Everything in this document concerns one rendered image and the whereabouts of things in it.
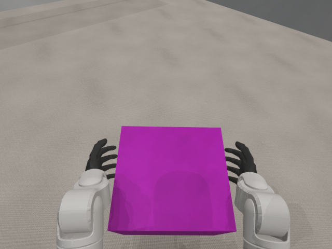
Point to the robot right hand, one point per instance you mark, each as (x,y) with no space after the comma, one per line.
(246,162)

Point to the left robot forearm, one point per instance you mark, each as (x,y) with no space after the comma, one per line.
(80,215)

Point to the robot left hand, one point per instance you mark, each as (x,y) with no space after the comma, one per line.
(95,161)

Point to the right robot forearm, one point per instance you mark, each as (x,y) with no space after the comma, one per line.
(266,217)

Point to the carton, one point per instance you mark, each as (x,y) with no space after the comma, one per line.
(171,181)

